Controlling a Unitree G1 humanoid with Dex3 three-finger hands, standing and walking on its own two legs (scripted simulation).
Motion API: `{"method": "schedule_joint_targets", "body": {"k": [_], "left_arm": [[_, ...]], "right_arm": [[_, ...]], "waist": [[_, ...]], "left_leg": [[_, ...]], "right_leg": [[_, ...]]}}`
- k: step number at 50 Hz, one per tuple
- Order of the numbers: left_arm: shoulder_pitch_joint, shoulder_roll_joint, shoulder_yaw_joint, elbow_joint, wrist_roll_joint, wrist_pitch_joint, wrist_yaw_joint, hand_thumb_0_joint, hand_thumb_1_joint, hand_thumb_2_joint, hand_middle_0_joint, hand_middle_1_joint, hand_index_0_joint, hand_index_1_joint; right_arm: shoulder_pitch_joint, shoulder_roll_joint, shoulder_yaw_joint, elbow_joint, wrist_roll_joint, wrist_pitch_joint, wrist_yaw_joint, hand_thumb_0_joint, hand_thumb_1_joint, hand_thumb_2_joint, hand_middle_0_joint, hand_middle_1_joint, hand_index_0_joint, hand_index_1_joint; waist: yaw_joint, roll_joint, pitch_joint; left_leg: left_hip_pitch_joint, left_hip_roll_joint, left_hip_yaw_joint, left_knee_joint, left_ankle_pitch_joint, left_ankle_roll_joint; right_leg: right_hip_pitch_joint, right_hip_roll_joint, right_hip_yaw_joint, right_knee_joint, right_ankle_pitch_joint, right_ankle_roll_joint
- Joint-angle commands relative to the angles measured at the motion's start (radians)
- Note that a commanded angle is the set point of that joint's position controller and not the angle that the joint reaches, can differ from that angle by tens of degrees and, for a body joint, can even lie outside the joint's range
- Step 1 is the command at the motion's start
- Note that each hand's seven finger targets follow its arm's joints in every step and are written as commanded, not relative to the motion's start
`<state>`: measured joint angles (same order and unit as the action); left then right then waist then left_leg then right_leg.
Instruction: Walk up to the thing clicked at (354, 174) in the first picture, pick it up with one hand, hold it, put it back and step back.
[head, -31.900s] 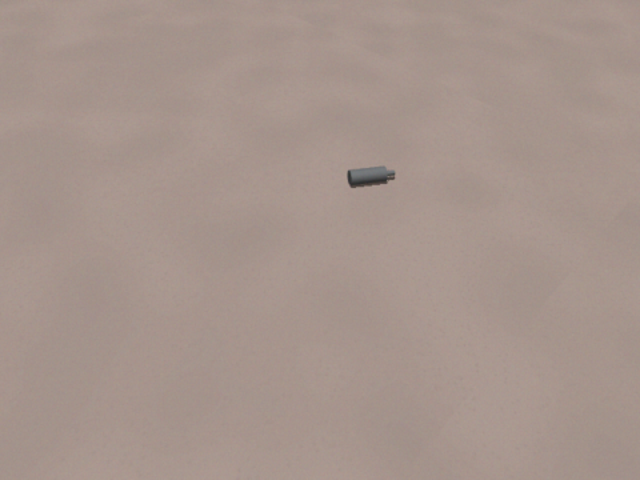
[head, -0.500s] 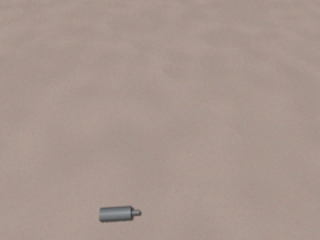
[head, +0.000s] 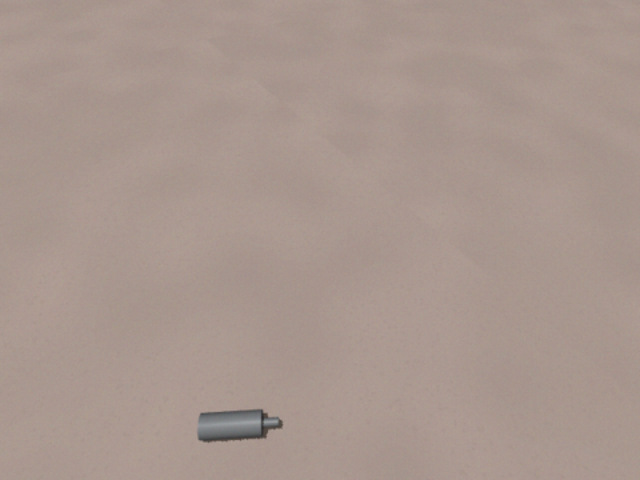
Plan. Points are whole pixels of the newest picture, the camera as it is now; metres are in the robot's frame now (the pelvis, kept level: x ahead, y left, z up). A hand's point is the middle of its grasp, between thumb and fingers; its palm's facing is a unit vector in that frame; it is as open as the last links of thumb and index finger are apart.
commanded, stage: stand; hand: left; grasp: from above
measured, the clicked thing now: (239, 424) +0.42 +0.22 -0.75
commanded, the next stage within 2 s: rise first in 0.22 s
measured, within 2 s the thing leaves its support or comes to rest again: neither
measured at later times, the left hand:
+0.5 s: hand out of the picture +0.14 +0.25 -0.16, palm faces -0.01 -0.95 -0.33, open 8.4 cm
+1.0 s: hand out of the picture +0.13 +0.26 -0.23, palm faces -0.17 -0.87 -0.46, open 13.8 cm
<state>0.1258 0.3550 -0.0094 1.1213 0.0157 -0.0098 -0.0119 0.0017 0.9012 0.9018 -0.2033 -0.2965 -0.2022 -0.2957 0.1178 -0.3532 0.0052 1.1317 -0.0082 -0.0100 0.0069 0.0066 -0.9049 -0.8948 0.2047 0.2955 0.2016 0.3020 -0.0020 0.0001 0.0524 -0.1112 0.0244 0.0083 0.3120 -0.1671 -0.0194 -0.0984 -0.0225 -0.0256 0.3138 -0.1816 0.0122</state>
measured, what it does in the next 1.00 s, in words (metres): lowers itself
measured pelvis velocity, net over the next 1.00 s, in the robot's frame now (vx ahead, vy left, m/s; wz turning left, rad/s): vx -0.01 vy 0.01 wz -0.01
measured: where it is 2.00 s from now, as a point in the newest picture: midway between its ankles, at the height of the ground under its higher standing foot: outside the picture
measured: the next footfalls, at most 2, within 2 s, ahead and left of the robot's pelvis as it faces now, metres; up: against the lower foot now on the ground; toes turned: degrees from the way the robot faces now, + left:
none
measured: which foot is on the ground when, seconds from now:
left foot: down 0.00-1.00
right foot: down 0.00-1.00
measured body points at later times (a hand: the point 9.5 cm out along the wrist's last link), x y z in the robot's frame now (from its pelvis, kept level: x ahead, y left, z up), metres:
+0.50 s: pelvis -0.01 +0.00 -0.01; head +0.05 +0.00 +0.43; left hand +0.14 +0.30 -0.14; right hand +0.09 -0.28 -0.14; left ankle +0.00 +0.13 -0.75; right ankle -0.01 -0.13 -0.75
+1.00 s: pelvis -0.01 +0.01 -0.09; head +0.08 +0.03 +0.35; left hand +0.14 +0.31 -0.20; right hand +0.15 -0.24 -0.18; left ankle +0.00 +0.13 -0.75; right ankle -0.01 -0.13 -0.75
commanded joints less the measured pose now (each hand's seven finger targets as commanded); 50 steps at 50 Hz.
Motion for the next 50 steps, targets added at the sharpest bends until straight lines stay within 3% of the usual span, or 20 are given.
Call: {"method": "schedule_joint_targets", "body": {"k": [1, 15, 16, 17, 18, 19, 20, 21, 22, 24, 26, 28, 33, 34, 36, 38, 40, 43, 46, 50], "left_arm": [[-0.044, 0.221, 0.048, -0.057, -0.006, -0.019, 0.020, 0.000, 0.899, 0.900, -0.200, -0.300, -0.200, -0.300], [-0.037, 0.219, 0.048, -0.057, -0.006, -0.021, 0.020, 0.000, 0.899, 0.900, -0.200, -0.300, -0.200, -0.300], [-0.039, 0.218, 0.048, -0.057, -0.007, -0.020, 0.020, 0.000, 0.819, 0.980, -0.147, -0.380, -0.142, -0.380], [-0.390, 0.029, 0.043, -0.408, -0.054, -0.111, 0.035, 0.000, 0.739, 0.972, -0.157, -0.460, -0.128, -0.460], [-0.477, 0.099, 0.071, -0.337, -0.048, -0.102, 0.040, 0.000, 0.659, 0.960, -0.151, -0.540, -0.123, -0.540], [-0.297, 0.194, 0.139, -0.136, -0.023, -0.057, 0.048, 0.000, 0.579, 0.972, -0.134, -0.620, -0.113, -0.620], [-0.225, 0.197, 0.154, -0.091, -0.013, -0.042, 0.034, 0.000, 0.499, 0.969, -0.124, -0.700, -0.110, -0.700], [-0.270, 0.190, 0.143, -0.113, 0.008, -0.040, 0.020, 0.000, 0.419, 0.961, -0.079, -0.780, -0.093, -0.780], [-0.318, 0.248, 0.176, -0.147, 0.028, -0.049, 0.013, 0.000, 0.339, 0.974, -0.077, -0.860, -0.088, -0.860], [-0.169, 0.214, 0.194, -0.054, 0.092, -0.024, -0.013, 0.000, 0.189, 0.971, -0.024, -1.020, -0.068, -1.000], [-0.064, 0.230, 0.245, -0.107, 0.122, -0.010, -0.017, 0.000, 0.029, 0.992, 0.000, -1.090, -0.038, -1.049], [-0.104, 0.182, 0.206, -0.203, 0.139, 0.020, -0.007, 0.000, -0.094, 0.982, -0.008, -1.106, -0.046, -1.067], [-0.087, 0.160, 0.197, -0.298, 0.168, 0.118, 0.023, 0.000, -0.435, 0.974, -0.043, -1.093, -0.058, -1.077], [-0.094, 0.134, 0.176, -0.311, 0.170, 0.128, 0.024, 0.000, -0.472, 0.961, -0.048, -1.102, -0.067, -1.082], [-0.114, 0.118, 0.170, -0.360, 0.175, 0.130, 0.026, 0.000, -0.509, 0.961, -0.051, -1.106, -0.067, -1.089], [-0.110, 0.145, 0.204, -0.401, 0.190, 0.114, 0.033, 0.000, -0.507, 0.950, -0.049, -1.105, -0.071, -1.083], [-0.103, 0.145, 0.203, -0.483, 0.202, 0.095, 0.035, 0.000, -0.519, 0.959, -0.051, -1.103, -0.066, -1.087], [-0.005, 0.150, 0.212, -0.582, 0.241, 0.087, 0.040, 0.000, -0.524, 0.974, -0.052, -1.112, -0.063, -1.101], [0.071, 0.135, 0.206, -0.667, 0.264, 0.114, 0.046, 0.000, -0.518, 0.982, -0.052, -1.101, -0.060, -1.093], [0.103, 0.128, 0.196, -0.755, 0.265, 0.157, 0.053, 0.000, -0.551, 0.992, -0.059, -1.078, -0.058, -1.079]], "right_arm": [[-0.040, -0.207, -0.041, -0.056, -0.003, -0.019, -0.013, 0.000, -0.900, -0.900, 0.200, 0.300, 0.200, 0.300], [-0.040, -0.209, -0.041, -0.057, -0.002, -0.019, -0.014, 0.000, -0.900, -0.900, 0.200, 0.300, 0.200, 0.300], [-0.039, -0.211, -0.040, -0.058, -0.002, -0.021, -0.014, 0.000, -0.900, -0.904, 0.199, 0.301, 0.199, 0.301], [-0.024, -0.043, -0.002, -0.335, 0.067, -0.067, -0.035, 0.000, -0.977, -0.917, 0.199, 0.300, 0.200, 0.300], [0.031, -0.071, -0.008, -0.283, 0.068, -0.065, -0.045, 0.000, -0.941, -0.908, 0.199, 0.300, 0.200, 0.300], [0.058, -0.101, -0.021, -0.269, 0.065, -0.054, -0.051, 0.000, -0.940, -0.911, 0.199, 0.300, 0.200, 0.300], [0.064, -0.101, -0.035, -0.299, 0.063, -0.045, -0.049, 0.000, -0.923, -0.906, 0.199, 0.300, 0.200, 0.300], [0.080, -0.098, -0.049, -0.317, 0.053, -0.046, -0.052, 0.000, -0.916, -0.904, 0.199, 0.300, 0.200, 0.300], [0.094, -0.101, -0.064, -0.331, 0.051, -0.053, -0.058, 0.000, -0.901, -0.902, 0.199, 0.300, 0.200, 0.300], [0.134, -0.096, -0.087, -0.361, 0.032, -0.057, -0.051, 0.000, -0.902, -0.902, 0.200, 0.300, 0.200, 0.300], [0.140, -0.088, -0.102, -0.413, 0.026, -0.058, -0.040, 0.000, -0.891, -0.899, 0.200, 0.300, 0.200, 0.300], [0.122, -0.074, -0.100, -0.466, 0.029, -0.055, -0.037, 0.000, -0.891, -0.899, 0.200, 0.300, 0.200, 0.300], [0.081, -0.059, -0.098, -0.566, 0.039, -0.062, -0.028, 0.000, -0.863, -0.892, 0.200, 0.300, 0.200, 0.300], [0.090, -0.061, -0.099, -0.572, 0.037, -0.068, -0.026, 0.000, -0.870, -0.894, 0.200, 0.300, 0.200, 0.300], [0.103, -0.056, -0.103, -0.579, 0.032, -0.084, -0.027, 0.000, -0.862, -0.892, 0.200, 0.300, 0.200, 0.300], [0.113, -0.054, -0.107, -0.592, 0.026, -0.101, -0.024, 0.000, -0.861, -0.891, 0.200, 0.300, 0.200, 0.300], [0.113, -0.047, -0.109, -0.614, 0.022, -0.117, -0.025, 0.000, -0.858, -0.890, 0.200, 0.300, 0.200, 0.300], [0.109, -0.040, -0.108, -0.639, 0.018, -0.134, -0.031, 0.000, -0.858, -0.890, 0.200, 0.300, 0.200, 0.300], [0.110, -0.040, -0.110, -0.655, 0.020, -0.139, -0.035, 0.000, -0.853, -0.888, 0.200, 0.300, 0.200, 0.300], [0.100, -0.041, -0.110, -0.673, 0.020, -0.146, -0.034, 0.000, -0.878, -0.895, 0.200, 0.300, 0.200, 0.300]], "waist": [[0.001, -0.001, -0.079], [0.001, 0.005, -0.087], [0.001, 0.007, -0.088], [-0.118, 0.039, -0.001], [-0.082, -0.005, -0.046], [-0.066, -0.047, -0.036], [-0.032, -0.048, -0.028], [-0.036, -0.054, -0.088], [-0.028, -0.040, -0.166], [-0.018, -0.038, -0.247], [0.041, 0.041, -0.335], [0.032, 0.069, -0.324], [0.011, 0.019, -0.253], [-0.008, 0.002, -0.246], [-0.018, -0.004, -0.257], [-0.011, -0.006, -0.284], [-0.018, 0.027, -0.326], [-0.005, 0.077, -0.384], [-0.009, 0.089, -0.410], [-0.024, 0.074, -0.426]], "left_leg": [[0.020, 0.115, -0.088, -0.048, 0.134, 0.032], [0.035, 0.115, -0.083, -0.042, 0.168, 0.031], [0.033, 0.114, -0.079, -0.040, 0.167, 0.033], [-0.104, -0.032, 0.042, 0.037, 0.002, 0.027], [-0.099, -0.031, 0.035, 0.051, -0.015, 0.032], [-0.130, -0.037, 0.034, 0.070, -0.037, 0.035], [-0.169, -0.033, 0.039, 0.099, -0.022, 0.034], [-0.175, -0.036, 0.036, 0.134, 0.000, 0.037], [-0.165, -0.034, 0.031, 0.157, 0.032, 0.035], [-0.211, -0.038, 0.019, 0.237, 0.104, 0.030], [-0.225, -0.051, 0.025, 0.280, 0.160, 0.017], [-0.242, -0.048, 0.022, 0.282, 0.131, 0.012], [-0.345, -0.033, 0.009, 0.335, 0.026, 0.013], [-0.370, -0.028, 0.008, 0.357, -0.001, 0.016], [-0.401, -0.022, 0.001, 0.405, -0.017, 0.015], [-0.454, -0.019, -0.003, 0.475, -0.022, 0.017], [-0.486, -0.016, -0.005, 0.530, -0.038, 0.016], [-0.507, -0.014, -0.007, 0.579, -0.038, 0.014], [-0.509, -0.006, -0.020, 0.600, -0.007, 0.012], [-0.550, 0.004, -0.041, 0.649, 0.019, 0.015]], "right_leg": [[0.001, -0.115, 0.089, -0.039, 0.111, -0.034], [0.005, -0.116, 0.089, -0.038, 0.153, -0.031], [0.009, -0.118, 0.093, -0.039, 0.160, -0.031], [-0.216, 0.012, 0.013, 0.026, 0.076, -0.020], [-0.163, 0.011, 0.002, 0.028, 0.043, -0.017], [-0.171, 0.017, -0.012, 0.036, 0.002, -0.020], [-0.183, 0.018, -0.015, 0.063, 0.000, -0.021], [-0.199, 0.018, -0.009, 0.093, 0.020, -0.022], [-0.190, 0.016, -0.004, 0.126, 0.061, -0.020], [-0.208, 0.017, -0.008, 0.216, 0.132, -0.024], [-0.186, 0.018, -0.005, 0.266, 0.160, -0.033], [-0.227, 0.022, -0.007, 0.274, 0.119, -0.033], [-0.338, 0.030, -0.022, 0.315, -0.007, -0.031], [-0.371, 0.032, -0.023, 0.335, -0.030, -0.029], [-0.438, 0.036, -0.024, 0.391, -0.047, -0.029], [-0.481, 0.033, -0.024, 0.461, -0.054, -0.027], [-0.548, 0.032, -0.017, 0.522, -0.069, -0.028], [-0.592, 0.028, -0.012, 0.582, -0.070, -0.032], [-0.610, 0.030, -0.014, 0.615, -0.056, -0.033], [-0.661, 0.032, -0.018, 0.656, -0.056, -0.031]]}}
